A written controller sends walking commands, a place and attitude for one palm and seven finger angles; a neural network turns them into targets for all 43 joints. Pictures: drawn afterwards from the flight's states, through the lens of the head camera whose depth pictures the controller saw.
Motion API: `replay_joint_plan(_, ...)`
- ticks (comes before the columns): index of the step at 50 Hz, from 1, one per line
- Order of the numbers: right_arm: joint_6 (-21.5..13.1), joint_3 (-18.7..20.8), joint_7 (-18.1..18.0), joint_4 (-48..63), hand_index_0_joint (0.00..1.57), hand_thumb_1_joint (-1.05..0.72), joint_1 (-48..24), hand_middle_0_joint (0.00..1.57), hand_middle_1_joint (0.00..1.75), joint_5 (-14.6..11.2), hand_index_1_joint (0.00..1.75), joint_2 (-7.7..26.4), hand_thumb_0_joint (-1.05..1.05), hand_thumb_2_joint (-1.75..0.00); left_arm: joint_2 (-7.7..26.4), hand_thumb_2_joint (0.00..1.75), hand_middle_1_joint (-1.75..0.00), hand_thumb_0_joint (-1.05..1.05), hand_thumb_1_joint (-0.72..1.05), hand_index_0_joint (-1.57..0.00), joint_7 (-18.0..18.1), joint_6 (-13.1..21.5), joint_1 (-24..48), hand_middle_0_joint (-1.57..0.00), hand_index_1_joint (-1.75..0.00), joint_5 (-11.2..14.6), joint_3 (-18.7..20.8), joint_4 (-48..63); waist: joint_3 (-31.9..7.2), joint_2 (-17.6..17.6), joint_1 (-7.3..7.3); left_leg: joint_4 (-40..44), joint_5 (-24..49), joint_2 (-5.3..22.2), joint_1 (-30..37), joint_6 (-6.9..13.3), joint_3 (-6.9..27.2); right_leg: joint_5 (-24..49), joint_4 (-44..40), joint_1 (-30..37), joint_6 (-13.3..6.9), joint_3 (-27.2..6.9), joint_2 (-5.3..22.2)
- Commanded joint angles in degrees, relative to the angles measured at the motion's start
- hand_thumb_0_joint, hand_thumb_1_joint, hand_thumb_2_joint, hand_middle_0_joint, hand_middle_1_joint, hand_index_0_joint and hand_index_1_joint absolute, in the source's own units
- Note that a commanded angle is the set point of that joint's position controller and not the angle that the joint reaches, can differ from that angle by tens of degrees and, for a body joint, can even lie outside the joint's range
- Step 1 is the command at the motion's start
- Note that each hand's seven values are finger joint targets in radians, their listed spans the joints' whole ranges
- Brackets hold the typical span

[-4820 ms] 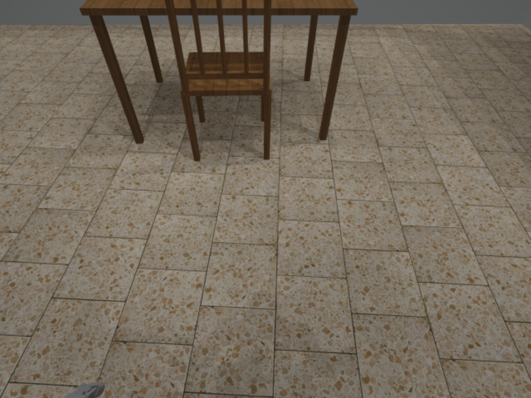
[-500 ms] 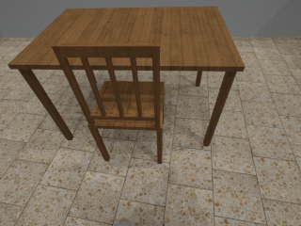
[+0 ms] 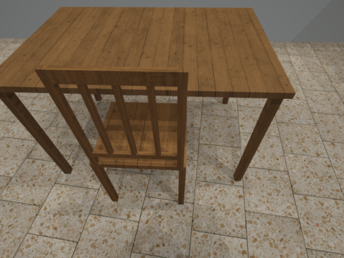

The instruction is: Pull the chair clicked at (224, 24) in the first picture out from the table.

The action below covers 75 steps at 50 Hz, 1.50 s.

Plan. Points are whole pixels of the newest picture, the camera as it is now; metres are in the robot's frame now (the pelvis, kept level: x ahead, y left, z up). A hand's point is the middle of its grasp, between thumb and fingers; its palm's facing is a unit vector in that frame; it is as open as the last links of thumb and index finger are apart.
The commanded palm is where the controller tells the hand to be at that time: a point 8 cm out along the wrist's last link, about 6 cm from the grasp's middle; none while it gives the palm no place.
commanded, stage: come to a stop and stand still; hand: left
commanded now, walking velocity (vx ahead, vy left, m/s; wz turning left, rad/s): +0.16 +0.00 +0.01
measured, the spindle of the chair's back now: (126, 124) +0.53 +0.19 -0.06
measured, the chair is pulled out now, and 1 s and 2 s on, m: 0.00 0.00 0.00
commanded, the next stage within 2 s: look again from close up in 1.08 s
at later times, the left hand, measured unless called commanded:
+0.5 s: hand out of the picture +0.12 +0.21 -0.18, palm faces +0.04 -0.97 -0.22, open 7.3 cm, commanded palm none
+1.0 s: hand out of the picture +0.04 +0.14 -0.17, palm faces +0.02 -0.98 -0.19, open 7.4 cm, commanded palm none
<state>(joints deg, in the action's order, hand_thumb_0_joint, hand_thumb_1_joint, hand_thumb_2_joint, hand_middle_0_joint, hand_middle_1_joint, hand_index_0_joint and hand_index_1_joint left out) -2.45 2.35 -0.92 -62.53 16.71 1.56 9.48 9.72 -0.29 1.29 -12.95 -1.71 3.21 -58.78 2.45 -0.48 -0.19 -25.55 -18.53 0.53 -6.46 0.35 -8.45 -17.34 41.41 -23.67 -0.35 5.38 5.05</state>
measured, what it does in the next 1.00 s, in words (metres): steps on the spot: right foot, then left foot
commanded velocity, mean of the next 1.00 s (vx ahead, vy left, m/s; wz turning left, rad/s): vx -0.06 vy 0.01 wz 0.00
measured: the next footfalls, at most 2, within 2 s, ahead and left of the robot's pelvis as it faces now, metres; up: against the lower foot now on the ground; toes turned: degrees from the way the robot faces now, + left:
right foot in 0.04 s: +0.11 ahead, -0.11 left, +0.00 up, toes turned -7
left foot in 0.38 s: +0.14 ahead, +0.12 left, +0.00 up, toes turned -1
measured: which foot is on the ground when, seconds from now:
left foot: down 0.00-0.04, up 0.06-0.36, down 0.38-1.00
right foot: up 0.00-0.02, down 0.04-0.40, up 0.42-0.74, down 0.76-1.00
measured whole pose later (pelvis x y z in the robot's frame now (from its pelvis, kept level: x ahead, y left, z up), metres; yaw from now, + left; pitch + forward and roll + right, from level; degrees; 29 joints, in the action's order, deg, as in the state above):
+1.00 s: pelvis +0.06 -0.02 +0.01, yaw -2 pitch -1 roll +0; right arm 1.3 1.2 -1.5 -65.6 17.4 1.0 11.1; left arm 6.1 1.8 0.0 -18.6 -0.6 0.2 -65.0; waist 1.0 2.3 0.0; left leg -25.6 -11.0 2.3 -13.6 -2.1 0.1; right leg -18.5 23.9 -4.2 -1.5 2.3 -0.8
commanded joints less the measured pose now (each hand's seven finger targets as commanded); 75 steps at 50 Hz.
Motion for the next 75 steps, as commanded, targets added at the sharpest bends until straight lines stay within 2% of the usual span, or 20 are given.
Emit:
replay_joint_plan(1, -0.6, 0.7, 0.1, 2.4, 0.2, -0.9, -0.8, 0.2, 0.3, -0.6, 0.3, 5.6, 0.0, -0.9, 5.1, 0.9, -0.3, 0.0, 0.9, -0.2, 0.3, 1.2, -13.7, -0.2, -0.3, -0.2, 0.7, -1.6, -0.4, -4.1, -5.28, -7.2, 1.9, 6.8, -15.1, 4.2, 3.6, 7.4, -14.8, 20.8, -1.6, -4.6, 1.3)
replay_joint_plan(2, -0.8, 0.2, 0.5, 3.4, 0.2, -0.9, 1.2, 0.2, 0.3, -0.9, 0.3, 2.7, 0.0, -0.9, 10.2, 0.9, -0.3, 0.0, 0.9, -0.2, 0.7, 1.8, -16.2, -0.2, -0.3, -0.2, 1.5, -2.2, -1.6, -15.7, -4.88, -20.9, -8.6, 0.1, -24.1, 1.4, -0.6, 9.6, -21.8, 26.0, -7.0, -22.9, 13.1)
replay_joint_plan(3, -0.4, 0.1, 0.3, 4.7, 0.2, -0.9, -0.5, 0.2, 0.3, -0.7, 0.3, 3.8, 0.0, -0.9, 12.5, 0.9, -0.3, 0.0, 0.9, -0.2, 0.8, 2.0, -18.9, -0.2, -0.3, 0.8, 1.9, -2.0, -3.9, -17.3, -6.25, -33.0, -17.3, -0.3, -26.1, 1.3, 3.3, 15.4, -27.9, 26.3, -11.9, -31.8, 19.3)
replay_joint_plan(6, 0.1, 0.3, 0.1, 3.5, 0.2, -0.9, -2.2, 0.2, 0.3, -0.7, 0.3, 3.7, 0.0, -0.9, 7.2, 0.9, -0.3, 0.0, 0.9, -0.2, 1.9, 2.2, -8.0, -0.2, -0.3, 0.7, 0.5, 0.2, -0.2, -4.1, -1.69, -39.7, -7.1, 4.0, -25.4, 0.2, 8.9, 30.7, -25.2, 17.9, -12.5, -19.2, 15.4)
replay_joint_plan(9, 2.0, -0.8, -0.3, 1.0, 0.2, -0.9, 1.8, 0.2, 0.3, -1.2, 0.3, 0.2, 0.0, -0.9, 5.5, 0.9, -0.3, 0.0, 0.9, -0.2, 2.5, 1.7, -2.0, -0.2, -0.3, 0.3, -0.3, 1.3, -2.7, -3.0, 1.22, -25.2, -5.2, 3.2, -14.9, -2.1, 6.7, 48.6, -21.7, 13.6, -9.7, -6.4, 10.8)
replay_joint_plan(16, 3.9, 0.4, -0.6, 3.2, 0.2, -0.9, -1.4, 0.2, 0.3, -1.1, 0.3, 3.2, 0.0, -0.9, 9.5, 0.9, -0.3, 0.0, 0.9, -0.2, 3.2, -1.4, -2.5, -0.2, -0.3, 0.7, 1.2, 1.0, -2.6, -8.8, -0.15, -7.8, 4.5, 1.0, -9.9, -2.6, 4.7, 44.0, -15.6, 16.1, -7.7, -6.4, 8.9)
replay_joint_plan(18, 3.7, 0.9, -0.6, 3.0, 0.2, -0.9, 0.4, 0.2, 0.3, -0.9, 0.3, 4.9, 0.0, -0.9, 8.7, 0.9, -0.3, 0.0, 0.9, -0.2, 3.2, -2.1, -1.7, -0.2, -0.3, 1.0, 1.2, 1.6, -2.9, -5.3, 1.0, -0.3, 23.4, 4.5, -2.0, -1.5, 6.5, 32.0, -10.9, 10.7, -4.2, -5.2, 6.1)
replay_joint_plan(21, 3.0, 1.3, -1.6, 4.1, 0.2, -0.9, 0.6, 0.2, 0.3, -0.5, 0.3, 10.1, 0.0, -0.9, 5.2, 0.9, -0.3, 0.0, 0.9, -0.2, 3.7, -3.4, -3.9, -0.2, -0.3, 1.3, 0.2, 2.2, -5.7, 16.2, 0.87, 6.2, 57.4, 21.1, -2.4, 10.7, 22.6, -19.8, 12.4, 6.0, 1.6, -4.3, -5.2)
replay_joint_plan(27, 3.3, 1.5, -2.0, 7.1, 0.2, -0.9, -6.3, 0.2, 0.3, -0.4, 0.3, 8.9, 0.0, -0.9, 5.9, 0.9, -0.3, 0.0, 0.9, -0.2, 2.7, -4.5, -3.9, -0.2, -0.3, 0.8, 0.8, 1.7, -6.8, 8.0, -0.01, 6.4, 32.7, 16.2, -2.0, 10.3, 15.7, -10.9, 20.7, 0.7, 2.6, -7.9, -4.3)
replay_joint_plan(34, 3.5, 2.0, -0.8, 4.8, 0.2, -0.9, -3.8, 0.2, 0.3, -0.3, 0.3, 9.3, 0.0, -0.9, 3.8, 0.9, -0.3, 0.0, 0.9, -0.2, 2.0, -3.6, -5.1, -0.2, -0.3, 0.8, -0.9, 0.5, -6.0, 9.6, 1.47, 11.8, 4.3, 14.1, -2.9, 7.8, 18.8, -9.7, -7.3, 9.8, 1.1, -3.9, -4.2)
replay_joint_plan(37, 3.9, 1.5, -0.2, 4.1, 0.2, -0.9, -4.1, 0.2, 0.3, -1.0, 0.3, 6.2, 0.0, -0.9, 4.9, 0.9, -0.3, 0.0, 0.9, -0.2, 2.4, -2.4, -10.7, -0.2, -0.3, 0.5, -1.5, -2.9, -3.7, 3.7, -0.12, 8.2, -7.3, 6.9, -9.6, 1.0, 12.3, -1.2, -25.4, 19.1, -0.3, -5.5, -1.5)
replay_joint_plan(40, 4.2, -0.1, 0.2, 3.9, 0.2, -0.9, -5.7, 0.2, 0.3, -0.5, 0.3, 2.9, 0.0, -0.9, 8.7, 0.9, -0.3, 0.0, 0.9, -0.2, 2.5, -0.9, -3.6, -0.2, -0.3, 0.7, -1.5, -1.5, 7.5, -12.3, 0.76, -2.8, 1.5, 1.8, -7.7, -1.6, 7.6, -13.2, -36.3, 0.3, -4.7, -19.7, 8.6)
replay_joint_plan(45, 2.5, -1.1, -0.3, 0.3, 0.2, -0.9, -0.1, 0.2, 0.3, -0.7, 0.3, 4.1, 0.0, -0.9, 6.7, 0.9, -0.3, 0.0, 0.9, -0.2, 2.6, 0.2, -5.0, -0.2, -0.3, 1.3, -1.6, -3.0, 4.0, -6.2, 0.95, -0.1, 13.0, 2.4, -6.5, -1.4, 8.5, 14.4, -26.9, 11.4, -3.6, -12.4, 5.8)
replay_joint_plan(50, 2.9, -1.3, -1.1, -0.5, 0.2, -0.9, 0.4, 0.2, 0.3, -0.9, 0.3, 4.3, 0.0, -0.9, 6.3, 0.9, -0.3, 0.0, 0.9, -0.2, 3.1, -0.6, -7.3, -0.2, -0.3, 1.4, -0.8, -4.2, 2.5, -1.4, -0.25, -0.1, 16.0, 3.4, -5.3, -1.3, 8.6, 21.3, -22.7, 14.0, -3.6, -11.0, 5.8)
replay_joint_plan(58, 2.7, -0.9, -1.4, -1.1, 0.2, -0.9, 1.9, 0.2, 0.3, -1.1, 0.3, 4.5, 0.0, -0.9, 4.4, 0.9, -0.3, 0.0, 0.9, -0.2, 3.4, -1.6, -6.8, -0.2, -0.3, 1.3, -0.9, -4.8, 0.8, 0.3, -0.18, 1.3, 19.1, 4.7, -3.3, 0.4, 11.6, 9.5, -19.9, 12.9, -1.9, -8.3, 2.2)
replay_joint_plan(59, 2.2, -0.8, -0.5, 5.5, 0.2, -0.9, -2.1, 0.2, 0.3, -0.1, 0.3, 11.0, 0.0, -0.9, 15.7, 0.9, -0.3, 0.0, 0.9, -0.2, 3.2, 0.9, -4.3, -0.2, -0.3, 1.0, -2.7, 0.8, 8.1, 6.8, 1.3, -0.6, 16.4, 1.4, -4.7, 1.8, 12.9, 7.3, -20.7, 8.0, -2.4, -7.4, -1.1)
replay_joint_plan(60, 1.0, 1.1, -0.2, 6.8, 0.2, -0.9, -3.1, 0.2, 0.3, -0.5, 0.3, 9.4, 0.0, -0.9, 12.2, 0.9, -0.3, 0.0, 0.9, -0.2, 3.5, 1.0, -5.8, -0.2, -0.3, 0.8, -0.6, 1.8, 4.5, 3.3, -0.87, -5.2, 12.2, 3.3, -9.4, 1.2, 11.9, 4.8, -19.3, 7.3, -2.1, -10.3, 1.8)
replay_joint_plan(64, 1.3, 0.0, -0.2, 8.7, 0.2, -0.9, 0.2, 0.2, 0.3, -0.1, 0.3, 3.5, 0.0, -0.9, 8.0, 0.9, -0.3, 0.0, 0.9, -0.2, 4.1, 0.8, -6.5, -0.2, -0.3, 0.8, -1.1, 3.7, -4.6, -8.2, 0.83, -10.5, 10.6, 1.2, -11.6, 0.4, 8.7, 28.0, -16.0, 15.4, -4.6, -12.2, 6.5)
replay_joint_plan(69, 0.9, 0.6, -0.8, 8.7, 0.2, -0.9, 0.4, 0.2, 0.3, -0.5, 0.3, 7.7, 0.0, -0.9, 6.7, 0.9, -0.3, 0.0, 0.9, -0.2, 3.9, -0.8, -8.3, -0.2, -0.3, 0.5, -1.4, 5.8, -4.9, 3.9, -0.25, -6.1, 36.8, 6.9, -4.0, 4.1, 14.8, 11.5, -10.9, 11.0, -1.0, -5.3, -1.6)
replay_joint_plan(75, 1.3, 0.7, -0.5, 10.1, 0.2, -0.9, -3.9, 0.2, 0.3, -0.6, 0.3, 9.2, 0.0, -0.9, 7.7, 0.9, -0.3, 0.0, 0.9, -0.2, 3.2, -1.3, -8.1, -0.2, -0.3, 0.5, -1.6, 6.4, -3.3, 3.8, -0.67, -0.5, 20.3, 6.6, -7.3, 4.3, 16.6, 1.6, -13.1, 10.9, -0.5, -5.1, -2.2)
